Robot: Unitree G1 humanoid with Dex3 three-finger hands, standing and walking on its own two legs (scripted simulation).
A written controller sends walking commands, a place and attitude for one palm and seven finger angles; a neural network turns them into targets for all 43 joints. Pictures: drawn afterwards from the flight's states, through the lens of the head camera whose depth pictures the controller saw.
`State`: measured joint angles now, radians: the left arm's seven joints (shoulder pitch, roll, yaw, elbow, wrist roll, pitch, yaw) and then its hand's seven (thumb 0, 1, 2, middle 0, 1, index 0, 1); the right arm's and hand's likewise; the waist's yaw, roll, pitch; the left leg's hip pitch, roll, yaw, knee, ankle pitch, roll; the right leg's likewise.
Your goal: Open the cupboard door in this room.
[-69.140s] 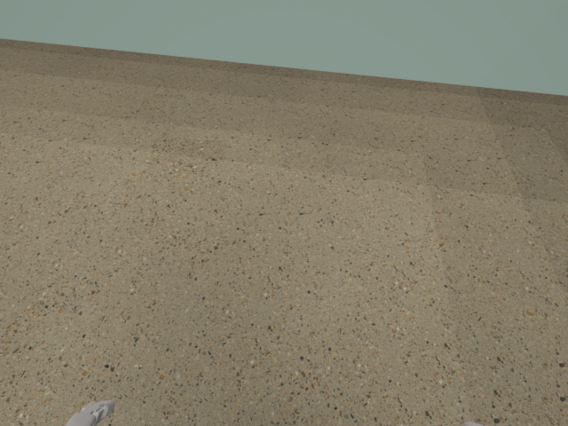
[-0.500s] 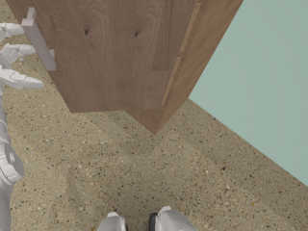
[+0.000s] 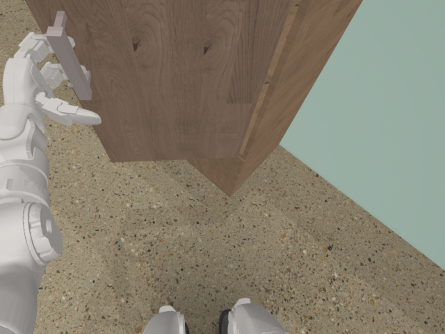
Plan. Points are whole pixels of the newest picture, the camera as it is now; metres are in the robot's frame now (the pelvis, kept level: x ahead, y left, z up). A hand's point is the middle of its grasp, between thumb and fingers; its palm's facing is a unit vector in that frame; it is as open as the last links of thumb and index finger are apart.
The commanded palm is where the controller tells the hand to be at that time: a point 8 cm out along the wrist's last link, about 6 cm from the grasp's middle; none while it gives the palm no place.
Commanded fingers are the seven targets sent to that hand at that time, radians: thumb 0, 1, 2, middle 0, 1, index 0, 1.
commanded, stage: slide the fingers in behind the handle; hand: left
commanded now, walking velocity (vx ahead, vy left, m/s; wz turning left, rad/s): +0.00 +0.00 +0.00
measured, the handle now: (74, 59) +0.57 +0.21 +0.09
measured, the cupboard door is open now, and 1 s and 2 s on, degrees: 47 47 50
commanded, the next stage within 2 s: close the thumb around the handle in 0.80 s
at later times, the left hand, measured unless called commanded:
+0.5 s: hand (88, 84) +0.52 +0.19 +0.09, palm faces +0.03 -1.00 -0.01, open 13.9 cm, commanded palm +0.50 +0.23 +0.09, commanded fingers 0.00 -0.50 0.30 -0.30 -1.20 -0.30 -1.20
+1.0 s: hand (84, 84) +0.51 +0.19 +0.09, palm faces +0.03 -1.00 +0.00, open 13.8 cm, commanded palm +0.49 +0.23 +0.09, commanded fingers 0.00 -0.16 0.44 -0.32 -1.24 -0.32 -1.24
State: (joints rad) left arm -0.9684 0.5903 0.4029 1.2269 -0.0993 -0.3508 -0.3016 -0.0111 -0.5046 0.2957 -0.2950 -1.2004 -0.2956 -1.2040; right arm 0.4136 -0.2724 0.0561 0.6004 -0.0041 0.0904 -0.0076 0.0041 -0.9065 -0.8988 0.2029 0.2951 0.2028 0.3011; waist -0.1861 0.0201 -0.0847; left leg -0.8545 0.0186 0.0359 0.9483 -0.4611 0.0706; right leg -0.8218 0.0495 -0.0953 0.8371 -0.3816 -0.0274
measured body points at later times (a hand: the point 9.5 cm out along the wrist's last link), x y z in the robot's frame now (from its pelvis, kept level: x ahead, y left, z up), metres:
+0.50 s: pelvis +0.00 -0.02 +0.00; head +0.13 +0.01 +0.43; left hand +0.51 +0.24 +0.09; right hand -0.02 -0.28 -0.10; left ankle -0.01 +0.07 -0.69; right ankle +0.00 -0.11 -0.69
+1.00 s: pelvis +0.00 -0.01 +0.00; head +0.13 +0.01 +0.44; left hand +0.51 +0.25 +0.09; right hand -0.01 -0.28 -0.10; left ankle -0.01 +0.07 -0.69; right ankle +0.00 -0.11 -0.69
